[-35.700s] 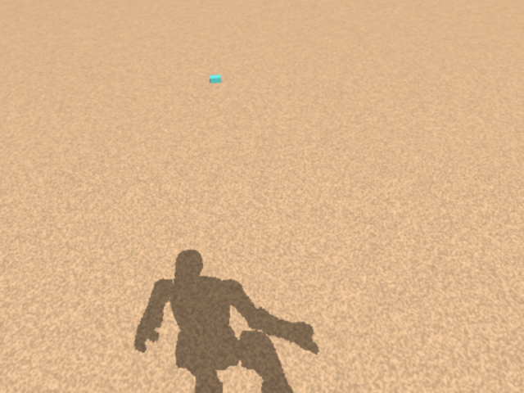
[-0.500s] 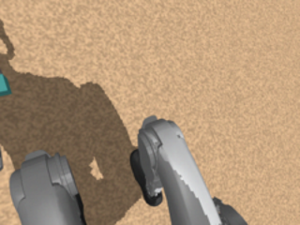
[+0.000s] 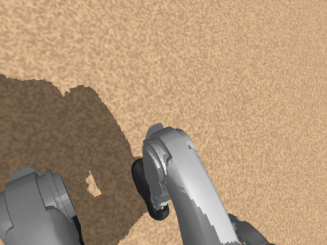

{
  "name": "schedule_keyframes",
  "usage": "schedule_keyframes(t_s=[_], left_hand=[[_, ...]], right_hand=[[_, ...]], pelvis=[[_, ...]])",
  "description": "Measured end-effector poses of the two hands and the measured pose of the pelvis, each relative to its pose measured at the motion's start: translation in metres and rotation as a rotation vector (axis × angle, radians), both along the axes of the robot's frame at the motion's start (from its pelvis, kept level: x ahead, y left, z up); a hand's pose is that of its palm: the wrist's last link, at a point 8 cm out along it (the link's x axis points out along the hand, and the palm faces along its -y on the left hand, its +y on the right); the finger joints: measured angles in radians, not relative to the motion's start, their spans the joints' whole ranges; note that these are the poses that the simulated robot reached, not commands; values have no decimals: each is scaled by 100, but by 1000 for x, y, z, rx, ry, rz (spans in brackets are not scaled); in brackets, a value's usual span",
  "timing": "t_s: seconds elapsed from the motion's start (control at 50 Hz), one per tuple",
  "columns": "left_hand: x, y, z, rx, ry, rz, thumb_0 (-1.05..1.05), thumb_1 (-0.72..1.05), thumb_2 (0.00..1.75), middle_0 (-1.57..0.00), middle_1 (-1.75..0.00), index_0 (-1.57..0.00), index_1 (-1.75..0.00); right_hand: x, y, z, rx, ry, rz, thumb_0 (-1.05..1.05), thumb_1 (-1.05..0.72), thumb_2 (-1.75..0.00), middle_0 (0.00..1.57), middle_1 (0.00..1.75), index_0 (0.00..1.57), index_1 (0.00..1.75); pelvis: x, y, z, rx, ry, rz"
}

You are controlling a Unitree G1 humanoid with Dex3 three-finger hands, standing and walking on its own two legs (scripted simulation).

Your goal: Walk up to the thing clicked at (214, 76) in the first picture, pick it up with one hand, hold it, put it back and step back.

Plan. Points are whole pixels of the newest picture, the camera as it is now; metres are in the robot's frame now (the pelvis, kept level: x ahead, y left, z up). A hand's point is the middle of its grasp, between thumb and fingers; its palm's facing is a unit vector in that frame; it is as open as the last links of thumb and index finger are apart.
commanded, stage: rest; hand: left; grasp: from above
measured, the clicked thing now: out of the picture +0.48 +0.30 -0.28
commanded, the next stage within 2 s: open in 0.52 s
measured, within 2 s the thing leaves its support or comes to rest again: rests again in 0.06 s
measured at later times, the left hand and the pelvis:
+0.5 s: hand out of the picture +0.46 +0.30 -0.26, palm faces -0.47 -0.13 -0.87, open 7.3 cm; pelvis +0.00 +0.00 +0.00, yaw -1 degrees
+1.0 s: hand out of the picture +0.47 +0.30 -0.26, palm faces -0.46 -0.12 -0.88, open 9.5 cm; pelvis -0.01 +0.00 +0.00, yaw -2 degrees
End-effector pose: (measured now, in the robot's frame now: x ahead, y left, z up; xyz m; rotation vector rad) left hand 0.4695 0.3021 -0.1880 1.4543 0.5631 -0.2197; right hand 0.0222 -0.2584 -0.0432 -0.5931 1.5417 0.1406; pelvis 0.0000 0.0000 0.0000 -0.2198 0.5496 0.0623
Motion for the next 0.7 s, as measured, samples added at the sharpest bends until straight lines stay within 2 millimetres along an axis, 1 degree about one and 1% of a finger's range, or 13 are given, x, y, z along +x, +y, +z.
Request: schedule_keyframes(t_s=[0.36, 0.7], left_hand=[[3, -5, -11, -2, -1, 12, 0, 43, 8, -96, -16, -99, -13], [1, -3, -11, -1, 0, 7, 0, 42, 10, -97, -15, -99, -13]], right_hand=[[1, 9, 1, 41, -25, 41, 0, -91, -90, 21, 30, 20, 30], [-2, 12, 6, 44, -21, 62, 0, -91, -90, 21, 30, 20, 30]], pelvis=[[-3, 2, -3, -12, -29, -9], [-5, 3, -1, -21, -43, -13]])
